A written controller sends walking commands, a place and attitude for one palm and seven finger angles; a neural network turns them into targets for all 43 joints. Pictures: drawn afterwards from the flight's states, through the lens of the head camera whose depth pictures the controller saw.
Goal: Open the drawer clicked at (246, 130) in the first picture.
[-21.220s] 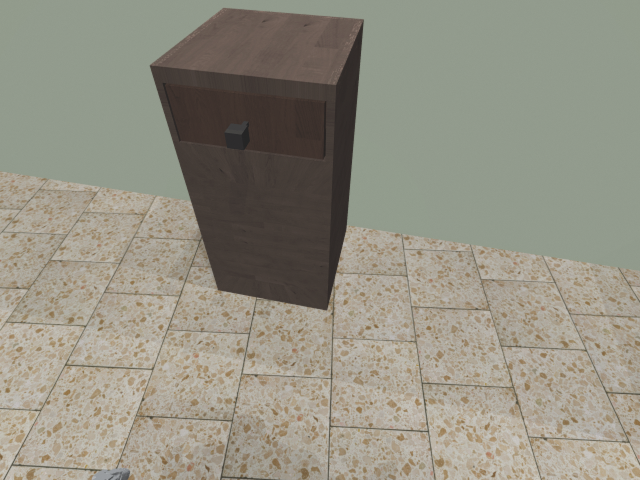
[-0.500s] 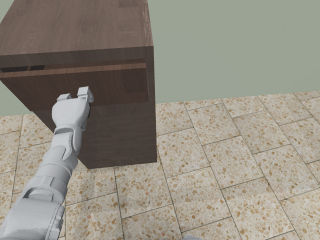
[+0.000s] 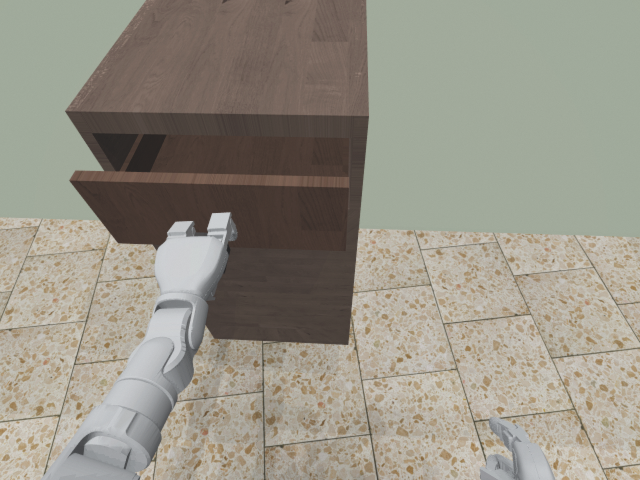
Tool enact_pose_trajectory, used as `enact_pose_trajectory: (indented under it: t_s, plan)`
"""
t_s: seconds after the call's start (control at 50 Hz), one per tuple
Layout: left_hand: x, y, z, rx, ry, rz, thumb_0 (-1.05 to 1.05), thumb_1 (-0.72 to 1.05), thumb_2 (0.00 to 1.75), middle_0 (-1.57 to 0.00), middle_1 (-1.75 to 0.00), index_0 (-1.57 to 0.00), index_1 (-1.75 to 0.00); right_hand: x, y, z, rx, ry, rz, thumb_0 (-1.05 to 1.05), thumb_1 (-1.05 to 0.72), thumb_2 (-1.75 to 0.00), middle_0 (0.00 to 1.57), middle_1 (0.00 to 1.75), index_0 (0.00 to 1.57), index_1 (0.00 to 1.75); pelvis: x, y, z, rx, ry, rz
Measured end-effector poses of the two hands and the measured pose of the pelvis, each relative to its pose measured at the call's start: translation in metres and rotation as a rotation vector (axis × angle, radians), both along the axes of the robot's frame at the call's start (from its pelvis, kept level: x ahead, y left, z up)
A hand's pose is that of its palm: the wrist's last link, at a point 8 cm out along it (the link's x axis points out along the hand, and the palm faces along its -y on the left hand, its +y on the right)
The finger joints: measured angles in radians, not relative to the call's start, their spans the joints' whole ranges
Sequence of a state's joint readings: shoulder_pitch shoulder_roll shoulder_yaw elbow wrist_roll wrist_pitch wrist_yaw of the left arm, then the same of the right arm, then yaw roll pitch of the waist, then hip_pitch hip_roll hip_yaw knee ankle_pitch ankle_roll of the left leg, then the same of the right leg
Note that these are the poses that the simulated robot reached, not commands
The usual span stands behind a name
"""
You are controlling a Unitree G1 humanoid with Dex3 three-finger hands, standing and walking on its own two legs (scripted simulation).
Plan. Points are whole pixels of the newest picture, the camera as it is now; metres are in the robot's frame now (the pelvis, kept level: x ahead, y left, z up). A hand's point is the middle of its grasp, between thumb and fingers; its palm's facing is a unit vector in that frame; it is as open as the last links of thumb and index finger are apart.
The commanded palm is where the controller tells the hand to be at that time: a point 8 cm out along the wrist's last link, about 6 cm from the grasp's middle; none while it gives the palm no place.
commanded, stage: pull the drawer open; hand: left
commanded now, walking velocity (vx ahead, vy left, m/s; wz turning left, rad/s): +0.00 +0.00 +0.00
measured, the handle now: (213, 241) +0.43 +0.18 +0.01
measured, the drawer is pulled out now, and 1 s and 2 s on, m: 0.10 0.18 0.30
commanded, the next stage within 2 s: none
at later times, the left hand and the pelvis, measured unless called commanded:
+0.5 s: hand (205, 281) +0.37 +0.19 +0.00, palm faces -0.04 -0.04 -1.00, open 8.0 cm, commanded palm +0.33 +0.19 +0.05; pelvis -0.03 -0.01 +0.00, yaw -1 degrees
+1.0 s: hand (193, 338) +0.29 +0.18 -0.01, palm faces -0.01 -0.12 -0.99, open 8.2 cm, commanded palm +0.27 +0.20 +0.05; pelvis +0.01 +0.00 +0.00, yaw -3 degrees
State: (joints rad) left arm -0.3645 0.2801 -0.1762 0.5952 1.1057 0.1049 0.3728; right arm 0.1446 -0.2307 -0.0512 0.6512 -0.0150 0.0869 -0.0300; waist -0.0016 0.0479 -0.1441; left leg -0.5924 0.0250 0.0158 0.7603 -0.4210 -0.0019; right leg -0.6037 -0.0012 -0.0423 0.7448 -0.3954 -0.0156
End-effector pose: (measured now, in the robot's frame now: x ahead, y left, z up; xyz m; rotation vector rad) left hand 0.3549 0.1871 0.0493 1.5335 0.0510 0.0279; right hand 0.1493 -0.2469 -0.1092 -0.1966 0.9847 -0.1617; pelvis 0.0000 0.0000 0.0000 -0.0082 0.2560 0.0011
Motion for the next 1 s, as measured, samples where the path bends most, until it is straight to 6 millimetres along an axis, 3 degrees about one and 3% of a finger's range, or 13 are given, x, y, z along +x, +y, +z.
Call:
enact_pose_trajectory:
  t_s: [0.1,0.4,0.56,0.64,0.74,1.0]
  plan:
    - [0.001,-0.001,0.001,0.011,0.016,0.008,0.01,0.49,0.73,-0.42,-1.35,-0.18,-1.31,-0.018,0.0,-0.006,0.013,0.032,-0.017,0.01,-0.91,-0.9,0.2,0.3,0.2,0.29,-0.006,-0.005,0.0,0.005,-0.009,0.001]
    - [0.001,0.0,0.002,0.001,0.029,0.001,0.01,0.5,0.72,-0.42,-1.35,-0.17,-1.31,-0.12,-0.03,-0.02,-0.035,0.207,-0.133,0.01,-0.91,-0.9,0.2,0.3,0.2,0.29,-0.029,-0.013,-0.003,0.014,-0.011,-0.01]
    - [-0.001,0.0,0.001,-0.002,0.028,-0.002,0.02,0.51,0.72,-0.42,-1.35,-0.15,-1.31,-0.14,-0.034,-0.017,-0.035,0.196,-0.186,0.01,-0.91,-0.9,0.2,0.3,0.2,0.29,-0.035,-0.011,-0.003,0.016,-0.007,-0.035]
    - [-0.009,0.001,0.001,-0.016,0.028,-0.004,0.02,0.52,0.71,-0.42,-1.35,-0.15,-1.29,-0.134,-0.03,-0.011,-0.02,0.157,-0.203,0.01,-0.91,-0.9,0.2,0.3,0.2,0.29,-0.031,-0.008,0.0,0.015,-0.013,-0.053]
    - [-0.027,0.002,0.0,-0.039,0.016,-0.009,0.04,0.52,0.72,-0.42,-1.35,-0.16,-1.25,-0.108,-0.023,-0.005,-0.003,0.097,-0.185,0.01,-0.91,-0.9,0.2,0.3,0.2,0.29,-0.021,-0.003,0.004,0.013,-0.022,-0.062]
    - [-0.084,0.002,-0.001,-0.08,-0.008,0.006,0.06,0.52,0.74,-0.41,-1.36,-0.16,-1.21,0.015,0.004,0.019,0.039,-0.122,-0.01,0.01,-0.91,-0.9,0.2,0.3,0.2,0.29,0.009,0.004,0.004,0.005,-0.043,-0.046]
